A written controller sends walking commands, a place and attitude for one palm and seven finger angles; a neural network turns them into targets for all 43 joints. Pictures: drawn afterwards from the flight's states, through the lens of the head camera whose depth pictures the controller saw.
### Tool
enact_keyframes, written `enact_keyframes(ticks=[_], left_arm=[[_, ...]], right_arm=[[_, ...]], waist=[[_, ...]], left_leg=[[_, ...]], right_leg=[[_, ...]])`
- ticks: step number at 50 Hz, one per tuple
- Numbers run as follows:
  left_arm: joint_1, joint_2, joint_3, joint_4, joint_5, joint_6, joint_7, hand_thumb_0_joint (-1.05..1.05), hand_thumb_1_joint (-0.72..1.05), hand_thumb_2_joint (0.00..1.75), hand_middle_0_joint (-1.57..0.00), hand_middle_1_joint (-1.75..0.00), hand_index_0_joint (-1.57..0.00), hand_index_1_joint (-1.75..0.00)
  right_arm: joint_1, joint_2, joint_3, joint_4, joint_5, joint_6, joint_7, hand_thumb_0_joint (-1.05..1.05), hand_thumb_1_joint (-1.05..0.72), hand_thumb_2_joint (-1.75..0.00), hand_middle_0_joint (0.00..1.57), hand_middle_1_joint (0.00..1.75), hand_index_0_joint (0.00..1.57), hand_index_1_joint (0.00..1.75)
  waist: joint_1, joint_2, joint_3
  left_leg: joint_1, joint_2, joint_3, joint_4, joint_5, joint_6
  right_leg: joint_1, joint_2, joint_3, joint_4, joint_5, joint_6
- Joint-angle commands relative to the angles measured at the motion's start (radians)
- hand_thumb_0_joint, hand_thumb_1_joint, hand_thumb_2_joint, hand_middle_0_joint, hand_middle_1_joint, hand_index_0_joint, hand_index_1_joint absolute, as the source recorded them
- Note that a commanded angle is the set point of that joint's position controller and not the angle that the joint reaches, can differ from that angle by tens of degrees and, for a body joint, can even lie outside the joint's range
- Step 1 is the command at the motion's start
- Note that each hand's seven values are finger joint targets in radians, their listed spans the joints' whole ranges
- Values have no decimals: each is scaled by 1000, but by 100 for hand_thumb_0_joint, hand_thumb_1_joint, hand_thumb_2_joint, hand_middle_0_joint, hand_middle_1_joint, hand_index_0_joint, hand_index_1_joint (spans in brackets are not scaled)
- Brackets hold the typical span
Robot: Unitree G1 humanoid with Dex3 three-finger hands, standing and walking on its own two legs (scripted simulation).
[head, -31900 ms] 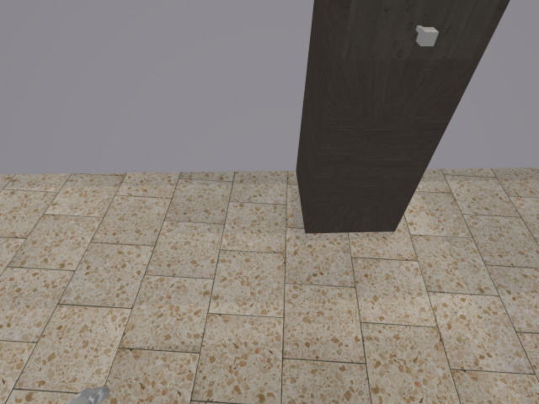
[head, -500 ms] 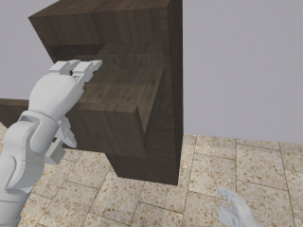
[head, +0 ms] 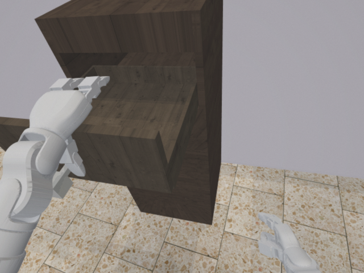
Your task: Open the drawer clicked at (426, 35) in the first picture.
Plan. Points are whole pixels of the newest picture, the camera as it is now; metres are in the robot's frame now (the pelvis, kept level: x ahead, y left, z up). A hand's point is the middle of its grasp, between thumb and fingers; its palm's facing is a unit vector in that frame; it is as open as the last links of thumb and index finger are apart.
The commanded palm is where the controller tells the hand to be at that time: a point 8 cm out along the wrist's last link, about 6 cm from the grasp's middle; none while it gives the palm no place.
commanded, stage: lift the hand off the handle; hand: left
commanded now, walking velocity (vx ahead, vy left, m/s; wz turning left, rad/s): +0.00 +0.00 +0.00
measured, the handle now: (62, 175) +0.24 +0.26 +0.15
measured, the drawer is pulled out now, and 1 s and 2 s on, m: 0.29 0.29 0.28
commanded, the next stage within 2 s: open the thumb to release the handle in 0.90 s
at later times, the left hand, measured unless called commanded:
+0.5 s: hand (72, 113) +0.30 +0.21 +0.26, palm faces +0.16 -0.01 -0.99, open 16.2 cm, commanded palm +0.25 +0.22 +0.34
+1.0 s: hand (83, 87) +0.31 +0.17 +0.31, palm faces +0.22 +0.05 -0.98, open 16.2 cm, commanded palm +0.25 +0.21 +0.41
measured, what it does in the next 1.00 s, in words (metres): stands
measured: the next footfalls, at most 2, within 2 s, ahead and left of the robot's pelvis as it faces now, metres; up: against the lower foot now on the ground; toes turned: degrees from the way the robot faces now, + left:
none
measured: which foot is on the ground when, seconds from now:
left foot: down 0.00-1.00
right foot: down 0.00-1.00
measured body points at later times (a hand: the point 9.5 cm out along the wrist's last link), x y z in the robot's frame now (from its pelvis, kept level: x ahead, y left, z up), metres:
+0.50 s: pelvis -0.01 +0.00 +0.00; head -0.01 -0.06 +0.44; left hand +0.28 +0.21 +0.31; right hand +0.23 -0.20 -0.10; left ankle -0.03 +0.10 -0.74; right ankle +0.02 -0.08 -0.74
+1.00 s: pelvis -0.02 +0.01 +0.00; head -0.03 -0.05 +0.44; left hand +0.29 +0.17 +0.36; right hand +0.20 -0.19 -0.10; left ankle -0.03 +0.10 -0.74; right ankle +0.02 -0.08 -0.74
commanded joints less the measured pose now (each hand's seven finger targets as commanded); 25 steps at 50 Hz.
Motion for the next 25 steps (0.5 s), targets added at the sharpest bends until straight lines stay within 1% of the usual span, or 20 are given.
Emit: enact_keyframes(ticks=[1, 2, 3, 4, 5, 6, 7, 8, 10, 12, 13, 15, 16, 17, 18, 19, 20, 21, 23, 25], left_arm=[[-176, 171, 110, -234, -10, -45, -12, 0, -50, 30, -15, -30, -15, -30], [-152, 179, 121, -226, -13, -62, -11, 0, -50, 30, -15, -30, -15, -30], [-174, 228, 166, -272, -17, -85, -3, 0, -50, 30, -15, -30, -15, -30], [-214, 267, 198, -324, -9, -109, 10, 0, -50, 30, -15, -30, -15, -30], [-243, 321, 253, -393, -24, -132, 33, 0, -50, 30, -15, -30, -15, -30], [-263, 318, 254, -409, -16, -147, 51, 0, -50, 30, -15, -30, -15, -30], [-260, 300, 253, -360, -25, -154, 66, 0, -50, 30, -15, -30, -15, -30], [-235, 294, 266, -314, -39, -149, 74, 0, -50, 30, -15, -30, -15, -30], [-246, 335, 320, -210, -67, -125, 79, 0, -50, 30, -15, -30, -15, -30], [-313, 296, 269, -94, -72, -85, 72, 0, -50, 30, -15, -30, -15, -30], [-334, 319, 280, -88, -73, -70, 69, 0, -50, 30, -15, -30, -15, -30], [-361, 309, 257, -98, -77, -33, 47, 0, -50, 30, -15, -30, -15, -30], [-379, 313, 239, -101, -63, -17, 27, 0, -50, 30, -15, -30, -15, -30], [-379, 291, 208, -89, -61, -4, 6, 0, -50, 30, -15, -30, -15, -30], [-377, 278, 189, -121, -61, 1, -13, 0, -50, 30, -15, -30, -15, -30], [-394, 273, 169, -132, -54, 3, -33, 0, -50, 30, -15, -30, -15, -30], [-384, 266, 167, -169, -62, -3, -48, 0, -50, 30, -15, -30, -15, -30], [-399, 269, 155, -196, -51, -8, -63, 0, -50, 30, -15, -30, -15, -30], [-407, 307, 182, -239, -51, -23, -78, 0, -50, 30, -15, -30, -15, -30], [-472, 387, 253, -287, -59, -40, -78, 0, -50, 30, -15, -30, -15, -30]], right_arm=[[-175, -82, -36, -185, 1, -54, -5, 0, -90, -90, 20, 30, 20, 30], [-162, -85, -42, -183, -2, -54, -11, 0, -90, -90, 20, 30, 20, 30], [-159, -91, -42, -187, -4, -59, -14, 0, -90, -90, 20, 30, 20, 30], [-159, -90, -44, -192, -10, -67, -19, 0, -90, -90, 20, 30, 20, 30], [-163, -96, -47, -194, -11, -80, -24, 0, -90, -90, 20, 30, 20, 30], [-150, -75, -42, -197, -19, -92, -25, 0, -90, -90, 20, 30, 20, 30], [-134, -74, -52, -179, -21, -100, -28, 0, -90, -90, 20, 30, 20, 30], [-120, -79, -55, -172, -17, -103, -27, 0, -90, -90, 20, 30, 20, 30], [-118, -98, -59, -150, -1, -108, -24, 0, -90, -90, 20, 30, 20, 30], [-105, -103, -55, -135, 3, -100, -20, 0, -90, -90, 20, 30, 20, 30], [-112, -113, -58, -134, 7, -98, -16, 0, -90, -90, 20, 30, 20, 30], [-152, -117, -58, -146, 17, -99, -12, 0, -90, -90, 20, 30, 20, 30], [-140, -111, -53, -149, 13, -94, -9, 0, -90, -90, 20, 30, 20, 30], [-148, -112, -55, -152, 16, -89, -9, 0, -90, -90, 20, 30, 20, 30], [-154, -112, -54, -163, 20, -86, -7, 0, -90, -90, 20, 30, 20, 30], [-162, -112, -54, -167, 20, -85, -8, 0, -90, -90, 20, 30, 20, 30], [-179, -112, -54, -171, 26, -90, -9, 0, -90, -90, 20, 30, 20, 30], [-175, -101, -46, -177, 21, -91, -6, 0, -90, -90, 20, 30, 20, 30], [-177, -103, -48, -176, 17, -89, -11, 0, -90, -90, 20, 30, 20, 30], [-183, -109, -47, -172, 12, -90, -17, 0, -90, -90, 20, 30, 20, 30]], waist=[[1, -130, -257], [-6, -143, -224], [0, -142, -241], [9, -115, -274], [14, -56, -310], [26, -46, -344], [14, -52, -313], [13, -64, -285], [13, -68, -217], [1, -115, -149], [7, -103, -158], [12, -71, -203], [16, -92, -247], [6, -113, -227], [4, -131, -246], [-2, -139, -244], [-8, -109, -257], [-2, -123, -279], [-4, -128, -290], [1, -82, -315]], left_leg=[[-70, 17, 14, -28, 310, 2], [-70, 19, 17, -29, 299, 6], [-72, 18, 15, -29, 283, 7], [-57, 13, 15, -21, 294, 9], [-30, 12, 9, -16, 317, 10], [-29, 6, 4, -13, 337, 6], [-32, 7, 7, -9, 341, 4], [-42, 10, 5, -12, 339, 0], [-64, 19, 2, -15, 316, -7], [-104, 23, 8, -30, 269, -10], [-106, 24, 6, -34, 269, -12], [-86, 21, 4, -21, 294, -10], [-97, 17, 5, -23, 302, -10], [-105, 17, 6, -23, 289, -7], [-101, 17, 6, -24, 281, -2], [-102, 17, 8, -24, 260, 1], [-81, 18, 3, -17, 273, 5], [-88, 13, 4, -20, 271, 4], [-78, 13, 1, -20, 269, 8], [-62, 12, -5, -16, 288, 10]], right_leg=[[252, -47, 54, -22, 257, 40], [231, -45, 52, -28, 249, 41], [238, -46, 55, -28, 231, 43], [249, -48, 64, -21, 233, 41], [268, -45, 71, -21, 257, 35], [284, -52, 71, -8, 254, 33], [262, -51, 70, -15, 263, 32], [242, -49, 64, -21, 261, 33], [213, -47, 69, -39, 239, 30], [167, -52, 59, -49, 181, 36], [171, -51, 60, -48, 181, 35], [195, -53, 74, -38, 224, 31], [231, -63, 73, -21, 231, 35], [219, -62, 71, -22, 232, 39], [227, -61, 69, -21, 230, 43], [221, -62, 73, -22, 209, 46], [218, -56, 74, -25, 224, 41], [237, -62, 73, -14, 212, 44], [235, -59, 71, -13, 213, 45], [247, -55, 75, -15, 232, 39]])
